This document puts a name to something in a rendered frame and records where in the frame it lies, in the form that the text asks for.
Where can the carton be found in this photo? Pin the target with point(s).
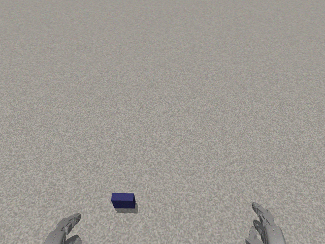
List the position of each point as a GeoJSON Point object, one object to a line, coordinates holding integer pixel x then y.
{"type": "Point", "coordinates": [123, 200]}

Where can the right robot hand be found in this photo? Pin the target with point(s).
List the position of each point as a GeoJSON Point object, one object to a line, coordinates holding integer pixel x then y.
{"type": "Point", "coordinates": [269, 231]}

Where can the left robot hand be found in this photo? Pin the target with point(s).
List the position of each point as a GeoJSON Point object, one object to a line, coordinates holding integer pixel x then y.
{"type": "Point", "coordinates": [63, 228]}

